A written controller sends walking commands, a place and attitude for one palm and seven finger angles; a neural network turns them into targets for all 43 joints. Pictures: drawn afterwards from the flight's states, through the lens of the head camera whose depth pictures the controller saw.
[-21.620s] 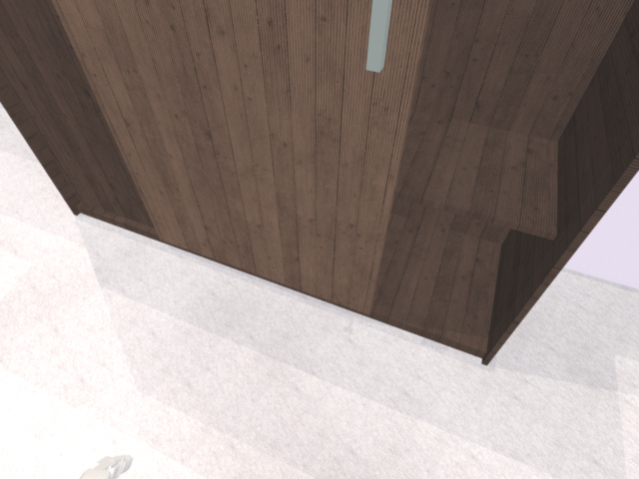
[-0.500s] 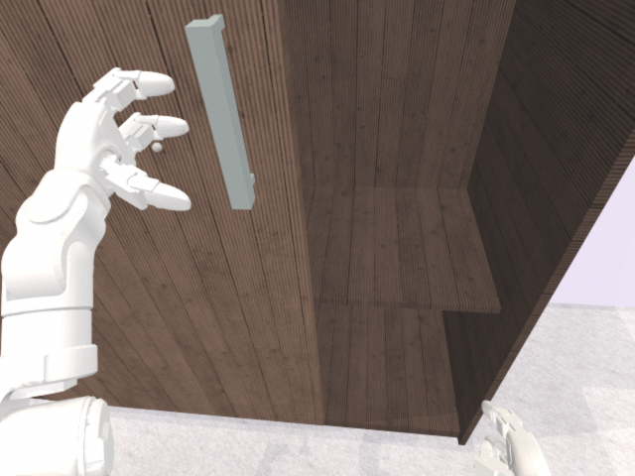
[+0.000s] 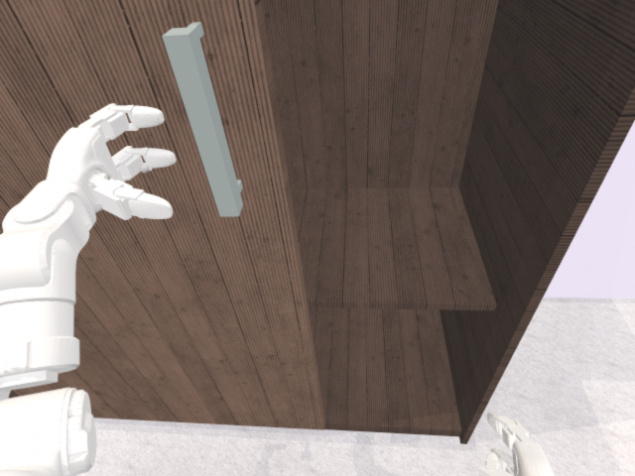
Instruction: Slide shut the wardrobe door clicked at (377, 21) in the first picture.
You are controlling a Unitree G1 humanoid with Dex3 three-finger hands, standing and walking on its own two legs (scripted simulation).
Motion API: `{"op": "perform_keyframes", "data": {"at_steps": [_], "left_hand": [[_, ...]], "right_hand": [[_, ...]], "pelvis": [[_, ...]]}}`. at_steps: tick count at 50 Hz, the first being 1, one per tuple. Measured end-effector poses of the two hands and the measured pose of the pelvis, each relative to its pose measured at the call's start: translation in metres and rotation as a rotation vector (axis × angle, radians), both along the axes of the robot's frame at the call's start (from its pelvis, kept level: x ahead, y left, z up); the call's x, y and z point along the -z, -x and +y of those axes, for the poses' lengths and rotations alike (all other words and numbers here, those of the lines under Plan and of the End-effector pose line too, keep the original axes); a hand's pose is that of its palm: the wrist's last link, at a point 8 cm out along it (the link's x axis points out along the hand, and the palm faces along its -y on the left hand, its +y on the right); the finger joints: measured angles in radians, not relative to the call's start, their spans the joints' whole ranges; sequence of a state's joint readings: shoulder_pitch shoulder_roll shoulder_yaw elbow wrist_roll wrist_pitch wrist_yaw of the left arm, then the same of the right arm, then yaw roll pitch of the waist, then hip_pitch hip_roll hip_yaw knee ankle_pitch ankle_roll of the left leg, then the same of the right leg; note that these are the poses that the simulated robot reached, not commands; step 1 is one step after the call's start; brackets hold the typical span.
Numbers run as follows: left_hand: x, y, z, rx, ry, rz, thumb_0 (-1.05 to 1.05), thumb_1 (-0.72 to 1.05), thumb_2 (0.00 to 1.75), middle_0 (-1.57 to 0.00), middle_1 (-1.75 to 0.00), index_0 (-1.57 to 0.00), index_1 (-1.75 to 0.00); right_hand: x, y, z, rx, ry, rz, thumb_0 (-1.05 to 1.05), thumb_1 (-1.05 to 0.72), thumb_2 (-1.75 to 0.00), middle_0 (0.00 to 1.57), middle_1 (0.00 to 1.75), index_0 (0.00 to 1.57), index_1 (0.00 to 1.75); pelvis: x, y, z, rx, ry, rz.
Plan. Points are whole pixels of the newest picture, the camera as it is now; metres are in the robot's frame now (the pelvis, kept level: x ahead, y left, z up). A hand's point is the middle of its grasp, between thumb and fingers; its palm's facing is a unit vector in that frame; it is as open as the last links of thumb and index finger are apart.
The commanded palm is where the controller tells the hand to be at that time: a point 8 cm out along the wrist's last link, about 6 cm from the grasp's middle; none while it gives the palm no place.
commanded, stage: move the hooked fingers beside the handle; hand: left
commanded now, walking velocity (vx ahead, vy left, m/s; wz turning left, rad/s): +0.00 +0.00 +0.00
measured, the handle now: (215, 127) +0.43 +0.13 +0.27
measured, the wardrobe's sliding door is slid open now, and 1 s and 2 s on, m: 0.40 0.40 0.40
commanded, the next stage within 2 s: feel for the door with the fingertips in 1.88 s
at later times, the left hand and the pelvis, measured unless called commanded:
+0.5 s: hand (158, 191) +0.34 +0.18 +0.25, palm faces -0.04 -1.00 -0.08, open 14.0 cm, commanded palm +0.33 +0.25 +0.27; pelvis -0.01 +0.01 +0.00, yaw +0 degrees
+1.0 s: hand (150, 118) +0.37 +0.17 +0.32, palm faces -0.02 -1.00 -0.08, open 13.9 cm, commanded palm +0.35 +0.25 +0.26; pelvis +0.00 +0.00 +0.00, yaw -1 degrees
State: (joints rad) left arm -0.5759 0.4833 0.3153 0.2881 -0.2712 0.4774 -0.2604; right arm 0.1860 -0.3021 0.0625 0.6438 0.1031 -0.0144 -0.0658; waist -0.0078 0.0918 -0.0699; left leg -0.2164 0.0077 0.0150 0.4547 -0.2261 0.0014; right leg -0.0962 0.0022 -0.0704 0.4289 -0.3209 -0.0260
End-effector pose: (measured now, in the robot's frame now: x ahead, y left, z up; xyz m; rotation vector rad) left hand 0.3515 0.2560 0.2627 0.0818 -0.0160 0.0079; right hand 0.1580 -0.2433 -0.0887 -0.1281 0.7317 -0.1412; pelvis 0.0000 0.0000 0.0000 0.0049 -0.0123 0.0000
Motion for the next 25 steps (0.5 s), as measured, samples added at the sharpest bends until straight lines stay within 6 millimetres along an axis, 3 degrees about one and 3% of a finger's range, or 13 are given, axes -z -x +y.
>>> {"op": "perform_keyframes", "data": {"at_steps": [3,5,10,13,16,21,23,25], "left_hand": [[0.021,0.006,-0.006,0.023,-0.004,0.022,-0.01,-0.50,0.30,-0.30,-1.20,-0.30,-1.20],[0.021,0.013,-0.014,0.044,-0.004,-0.042,-0.01,-0.50,0.30,-0.30,-1.20,-0.30,-1.20],[-0.020,0.026,-0.019,0.054,0.003,-0.264,-0.01,-0.50,0.30,-0.30,-1.20,-0.30,-1.20],[-0.036,0.021,-0.009,0.024,0.005,-0.245,-0.01,-0.50,0.30,-0.31,-1.20,-0.31,-1.20],[-0.023,0.012,0.001,0.002,0.001,-0.107,-0.01,-0.50,0.30,-0.31,-1.20,-0.31,-1.20],[0.025,0.014,-0.007,0.031,0.002,0.048,-0.01,-0.50,0.30,-0.30,-1.20,-0.30,-1.20],[0.027,0.020,-0.015,0.051,0.000,-0.015,-0.01,-0.50,0.30,-0.30,-1.20,-0.30,-1.20],[0.013,0.027,-0.022,0.063,0.001,-0.130,-0.01,-0.50,0.30,-0.30,-1.20,-0.30,-1.20]], "right_hand": [[-0.001,-0.001,-0.001,-0.002,0.006,-0.006,0.01,-0.90,-0.90,0.20,0.30,0.20,0.30],[-0.003,-0.002,0.001,-0.012,0.017,-0.011,0.01,-0.91,-0.90,0.20,0.30,0.20,0.30],[-0.009,-0.011,0.007,-0.036,0.029,-0.038,0.01,-0.91,-0.90,0.20,0.30,0.20,0.30],[-0.011,-0.017,0.011,-0.036,0.014,-0.053,0.01,-0.90,-0.90,0.20,0.30,0.20,0.30],[-0.011,-0.020,0.014,-0.034,-0.008,-0.062,0.01,-0.90,-0.90,0.20,0.30,0.20,0.30],[-0.009,-0.017,0.016,-0.039,-0.012,-0.060,0.01,-0.90,-0.90,0.20,0.30,0.20,0.30],[-0.009,-0.015,0.017,-0.047,0.001,-0.054,0.01,-0.90,-0.90,0.20,0.30,0.20,0.30],[-0.010,-0.012,0.018,-0.055,0.013,-0.050,0.01,-0.90,-0.90,0.20,0.30,0.20,0.30]], "pelvis": [[0.000,0.000,0.002,-0.002,-0.001,0.002],[0.000,0.000,0.002,-0.002,-0.002,-0.002],[0.000,-0.001,0.001,0.001,-0.003,-0.016],[0.000,-0.001,0.002,0.001,0.000,-0.019],[0.000,0.001,0.003,-0.003,0.002,-0.011],[0.000,0.005,0.006,-0.007,0.002,-0.004],[0.000,0.006,0.006,-0.005,0.000,-0.006],[0.000,0.006,0.005,-0.003,-0.002,-0.011]]}}
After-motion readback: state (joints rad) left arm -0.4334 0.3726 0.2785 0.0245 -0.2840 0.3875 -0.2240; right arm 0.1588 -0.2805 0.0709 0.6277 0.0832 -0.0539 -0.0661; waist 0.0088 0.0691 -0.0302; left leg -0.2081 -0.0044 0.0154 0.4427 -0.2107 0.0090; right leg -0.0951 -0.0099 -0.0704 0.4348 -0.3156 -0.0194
